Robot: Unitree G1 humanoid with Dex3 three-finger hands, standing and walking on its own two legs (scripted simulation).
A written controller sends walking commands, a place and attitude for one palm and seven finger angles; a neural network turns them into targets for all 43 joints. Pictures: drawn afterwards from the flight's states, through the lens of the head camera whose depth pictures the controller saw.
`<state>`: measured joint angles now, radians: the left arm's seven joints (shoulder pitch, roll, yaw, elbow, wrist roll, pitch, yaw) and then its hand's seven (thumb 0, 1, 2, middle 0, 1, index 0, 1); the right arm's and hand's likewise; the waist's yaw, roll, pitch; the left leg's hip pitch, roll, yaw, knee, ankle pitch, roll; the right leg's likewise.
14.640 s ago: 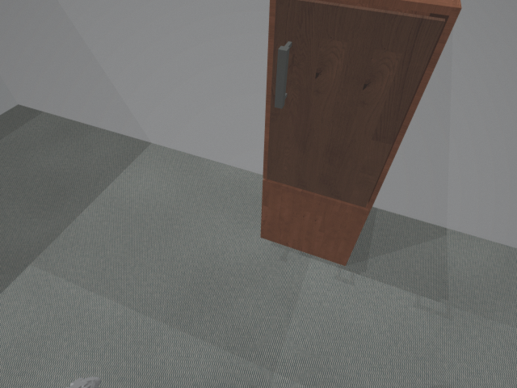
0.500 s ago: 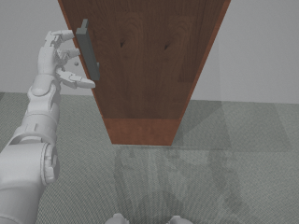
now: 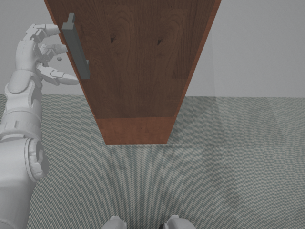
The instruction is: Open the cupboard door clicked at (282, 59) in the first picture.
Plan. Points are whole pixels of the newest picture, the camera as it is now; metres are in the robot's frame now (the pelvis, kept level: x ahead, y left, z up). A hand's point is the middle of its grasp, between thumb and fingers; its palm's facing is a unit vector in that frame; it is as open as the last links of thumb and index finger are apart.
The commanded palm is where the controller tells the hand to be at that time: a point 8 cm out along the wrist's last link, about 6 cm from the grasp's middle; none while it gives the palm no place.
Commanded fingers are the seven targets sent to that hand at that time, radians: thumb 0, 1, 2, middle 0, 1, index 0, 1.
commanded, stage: move the hooked fingers beside the handle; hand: left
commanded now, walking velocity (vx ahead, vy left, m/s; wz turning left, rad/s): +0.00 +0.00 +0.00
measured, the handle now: (79, 49) +0.54 +0.16 +0.12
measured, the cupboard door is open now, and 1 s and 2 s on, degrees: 2 2 2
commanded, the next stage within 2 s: slide the fingers in behind the handle in 1.74 s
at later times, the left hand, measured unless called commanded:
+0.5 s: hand (55, 57) +0.51 +0.21 +0.12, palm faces -0.03 -1.00 +0.00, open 14.0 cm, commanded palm +0.49 +0.26 +0.12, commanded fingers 0.00 -0.50 0.30 -0.30 -1.20 -0.30 -1.20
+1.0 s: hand (47, 56) +0.51 +0.23 +0.12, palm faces -0.03 -1.00 -0.01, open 14.0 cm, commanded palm +0.49 +0.27 +0.12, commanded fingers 0.00 -0.50 0.30 -0.30 -1.20 -0.30 -1.20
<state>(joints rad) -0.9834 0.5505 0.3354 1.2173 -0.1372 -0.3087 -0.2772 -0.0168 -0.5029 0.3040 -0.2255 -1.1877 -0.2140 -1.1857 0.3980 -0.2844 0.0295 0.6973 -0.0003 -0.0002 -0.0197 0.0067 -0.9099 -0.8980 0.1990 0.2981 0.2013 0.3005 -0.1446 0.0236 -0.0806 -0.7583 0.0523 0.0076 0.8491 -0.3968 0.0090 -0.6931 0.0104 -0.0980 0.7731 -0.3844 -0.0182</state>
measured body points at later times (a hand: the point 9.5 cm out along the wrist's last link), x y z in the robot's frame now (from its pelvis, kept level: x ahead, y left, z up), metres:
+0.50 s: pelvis +0.00 +0.01 +0.00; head +0.11 +0.02 +0.44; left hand +0.51 +0.27 +0.12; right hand -0.01 -0.26 -0.11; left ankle +0.00 +0.11 -0.70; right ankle -0.01 -0.11 -0.70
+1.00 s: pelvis +0.00 +0.01 +0.00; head +0.11 +0.02 +0.44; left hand +0.51 +0.28 +0.13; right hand -0.01 -0.27 -0.11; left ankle +0.00 +0.11 -0.70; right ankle -0.01 -0.11 -0.70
